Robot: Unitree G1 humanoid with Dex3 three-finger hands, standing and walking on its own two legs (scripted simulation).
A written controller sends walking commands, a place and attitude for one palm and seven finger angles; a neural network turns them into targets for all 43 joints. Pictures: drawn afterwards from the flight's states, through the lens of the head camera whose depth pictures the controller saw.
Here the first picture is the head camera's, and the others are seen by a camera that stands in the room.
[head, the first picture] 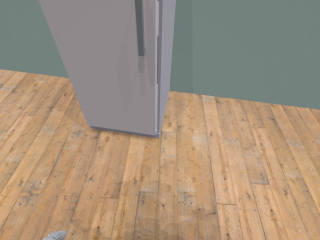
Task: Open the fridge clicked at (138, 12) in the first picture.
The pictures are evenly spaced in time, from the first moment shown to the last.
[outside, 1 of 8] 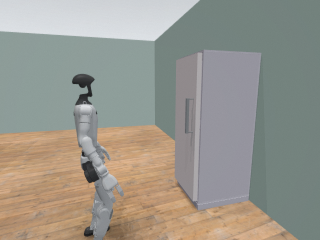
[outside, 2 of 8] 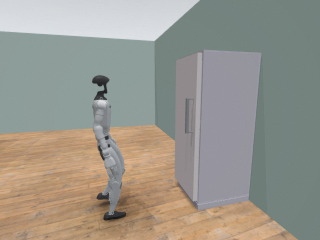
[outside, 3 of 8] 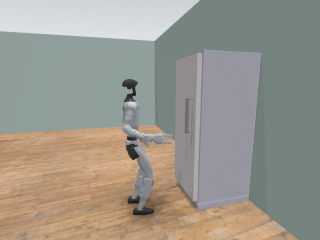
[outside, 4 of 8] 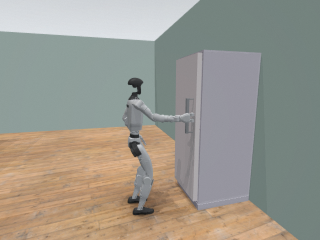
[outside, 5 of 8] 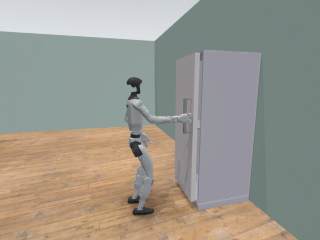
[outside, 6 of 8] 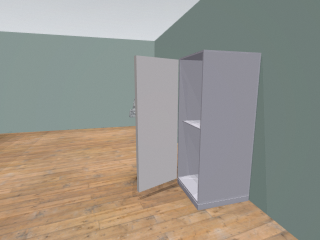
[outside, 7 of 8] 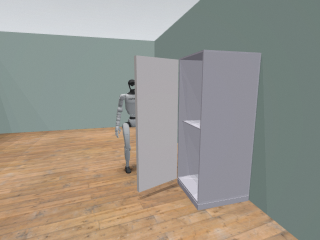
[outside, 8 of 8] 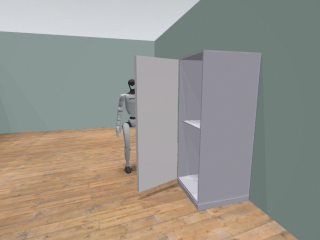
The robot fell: no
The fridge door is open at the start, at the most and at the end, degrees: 0 75 69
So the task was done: yes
